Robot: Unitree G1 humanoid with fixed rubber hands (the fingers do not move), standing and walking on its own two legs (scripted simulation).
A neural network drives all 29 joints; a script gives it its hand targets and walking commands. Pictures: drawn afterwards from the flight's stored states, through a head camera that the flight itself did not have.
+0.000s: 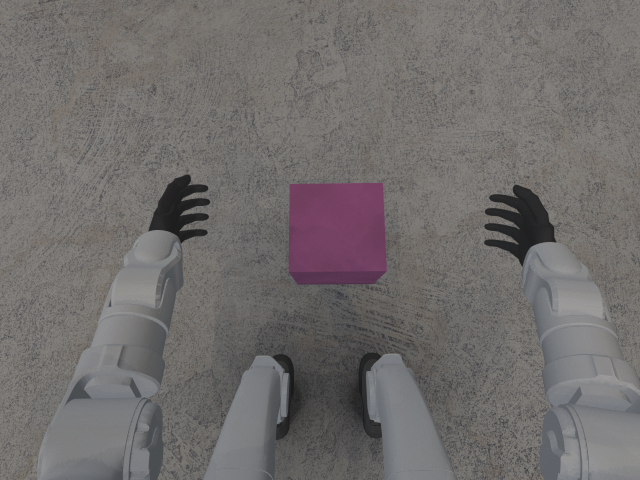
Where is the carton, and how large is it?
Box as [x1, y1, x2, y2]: [289, 183, 386, 284]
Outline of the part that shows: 290,184 289,272 298,284 373,283 386,270 382,183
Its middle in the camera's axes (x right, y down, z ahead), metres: +0.04 -0.01 +0.96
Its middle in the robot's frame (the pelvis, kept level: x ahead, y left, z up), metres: +0.50 -0.02 -0.56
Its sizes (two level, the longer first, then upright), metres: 0.210 0.200 0.250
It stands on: the floor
